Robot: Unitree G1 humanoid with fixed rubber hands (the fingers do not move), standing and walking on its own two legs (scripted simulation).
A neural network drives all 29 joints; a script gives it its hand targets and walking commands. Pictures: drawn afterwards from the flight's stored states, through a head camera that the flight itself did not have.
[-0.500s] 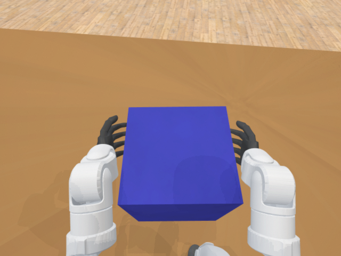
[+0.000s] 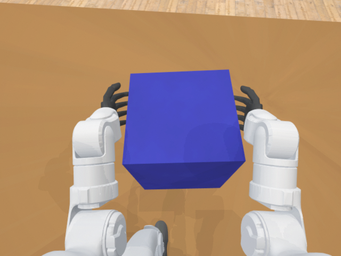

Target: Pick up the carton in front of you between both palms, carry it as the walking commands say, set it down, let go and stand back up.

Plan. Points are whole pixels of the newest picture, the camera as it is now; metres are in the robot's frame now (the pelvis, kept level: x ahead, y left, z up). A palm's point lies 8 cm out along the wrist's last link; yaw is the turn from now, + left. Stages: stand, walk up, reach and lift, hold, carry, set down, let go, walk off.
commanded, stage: carry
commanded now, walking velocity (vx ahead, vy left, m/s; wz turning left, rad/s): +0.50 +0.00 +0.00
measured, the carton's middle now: (180, 138) +0.37 +0.01 +0.02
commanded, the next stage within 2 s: none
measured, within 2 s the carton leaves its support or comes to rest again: neither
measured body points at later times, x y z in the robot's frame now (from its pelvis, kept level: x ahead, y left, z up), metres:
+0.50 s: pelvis +0.36 -0.01 -0.04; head +0.39 -0.01 +0.40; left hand +0.73 +0.13 +0.08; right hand +0.73 -0.17 +0.07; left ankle +0.18 +0.06 -0.73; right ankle +0.48 -0.08 -0.77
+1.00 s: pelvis +0.68 +0.00 -0.07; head +0.70 +0.00 +0.38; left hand +1.04 +0.16 +0.05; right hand +1.04 -0.14 +0.05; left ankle +0.79 +0.05 -0.80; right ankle +0.49 -0.07 -0.75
